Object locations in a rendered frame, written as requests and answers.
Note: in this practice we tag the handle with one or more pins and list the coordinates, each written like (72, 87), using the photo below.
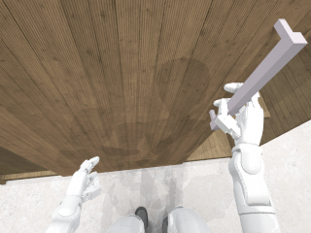
(289, 45)

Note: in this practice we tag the left robot forearm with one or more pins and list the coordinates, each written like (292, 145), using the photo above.
(66, 216)

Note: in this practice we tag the robot thigh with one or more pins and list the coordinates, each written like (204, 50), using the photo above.
(185, 220)
(127, 224)

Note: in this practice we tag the right robot forearm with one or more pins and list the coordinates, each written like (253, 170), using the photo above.
(252, 197)

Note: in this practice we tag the left robot thigh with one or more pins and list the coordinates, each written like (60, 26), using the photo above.
(127, 224)

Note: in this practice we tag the left robot hand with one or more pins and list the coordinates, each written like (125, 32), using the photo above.
(80, 182)

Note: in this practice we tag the wardrobe door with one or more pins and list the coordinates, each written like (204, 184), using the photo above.
(129, 81)
(12, 163)

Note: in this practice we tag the right robot thigh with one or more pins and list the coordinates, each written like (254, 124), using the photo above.
(185, 220)

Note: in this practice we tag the right robot hand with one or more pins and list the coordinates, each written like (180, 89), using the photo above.
(249, 118)

